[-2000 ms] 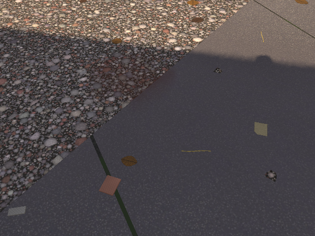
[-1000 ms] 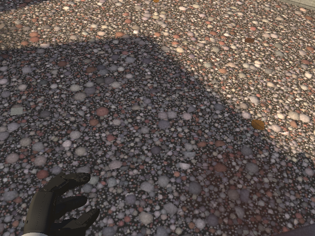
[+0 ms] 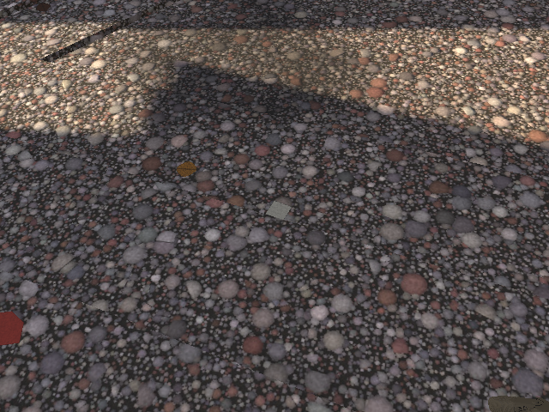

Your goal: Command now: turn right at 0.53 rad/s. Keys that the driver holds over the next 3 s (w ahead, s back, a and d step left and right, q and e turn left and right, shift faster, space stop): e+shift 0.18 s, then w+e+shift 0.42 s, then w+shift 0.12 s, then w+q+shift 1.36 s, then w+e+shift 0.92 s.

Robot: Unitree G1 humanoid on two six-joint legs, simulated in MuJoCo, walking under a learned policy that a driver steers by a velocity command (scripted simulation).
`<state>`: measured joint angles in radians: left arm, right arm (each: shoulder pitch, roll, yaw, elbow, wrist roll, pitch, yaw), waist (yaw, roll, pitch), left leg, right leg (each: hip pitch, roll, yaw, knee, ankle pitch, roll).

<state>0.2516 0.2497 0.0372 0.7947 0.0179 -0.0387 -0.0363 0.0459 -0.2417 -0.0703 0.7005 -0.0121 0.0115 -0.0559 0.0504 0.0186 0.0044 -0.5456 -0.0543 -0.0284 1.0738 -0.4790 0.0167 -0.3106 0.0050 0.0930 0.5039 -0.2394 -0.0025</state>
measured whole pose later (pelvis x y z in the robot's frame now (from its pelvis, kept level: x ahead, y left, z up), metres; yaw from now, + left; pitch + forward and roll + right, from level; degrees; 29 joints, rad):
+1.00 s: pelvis +0.25 -0.30 -0.01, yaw -35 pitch +1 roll -2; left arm 0.43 0.22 0.05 0.78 0.02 -0.12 -0.01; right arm 0.21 -0.28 -0.05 0.76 0.04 -0.08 0.03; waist 0.04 0.04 0.03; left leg -0.80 0.10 -0.07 0.96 0.08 0.05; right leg 0.07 0.08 -0.18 0.31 -0.40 -0.06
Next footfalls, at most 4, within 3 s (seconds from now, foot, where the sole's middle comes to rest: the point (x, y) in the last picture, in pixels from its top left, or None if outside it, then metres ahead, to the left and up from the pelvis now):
0.20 left None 0.04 0.13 -0.74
0.74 right None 0.14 -0.30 -0.78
1.18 left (514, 386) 0.59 -0.49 -0.81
1.60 right None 0.91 -0.78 -0.84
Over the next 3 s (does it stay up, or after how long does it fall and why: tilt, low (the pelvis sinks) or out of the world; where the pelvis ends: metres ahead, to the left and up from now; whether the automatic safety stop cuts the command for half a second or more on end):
stays up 2.01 -0.35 -0.13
